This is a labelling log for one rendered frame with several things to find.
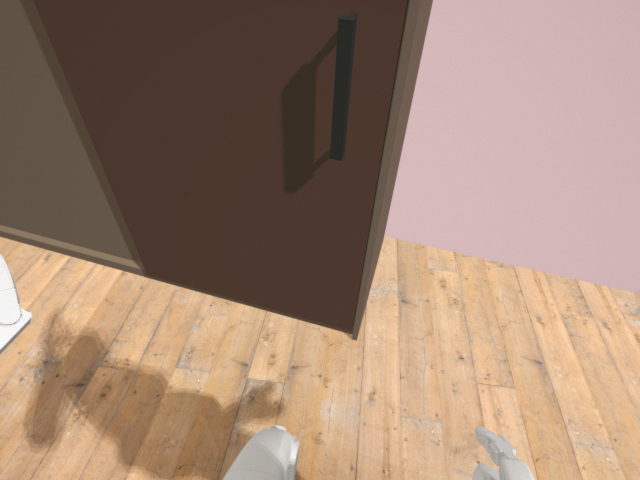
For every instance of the robot left hand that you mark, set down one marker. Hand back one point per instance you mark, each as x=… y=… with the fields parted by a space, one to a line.
x=13 y=319

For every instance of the left robot thigh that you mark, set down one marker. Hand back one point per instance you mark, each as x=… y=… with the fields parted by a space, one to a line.
x=271 y=454

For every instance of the wardrobe door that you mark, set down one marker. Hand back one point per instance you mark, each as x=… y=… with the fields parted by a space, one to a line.
x=212 y=121
x=52 y=182

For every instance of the robot right hand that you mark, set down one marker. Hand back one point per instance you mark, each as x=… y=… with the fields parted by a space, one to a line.
x=503 y=455

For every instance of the handle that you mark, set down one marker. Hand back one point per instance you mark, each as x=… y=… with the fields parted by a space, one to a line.
x=342 y=85

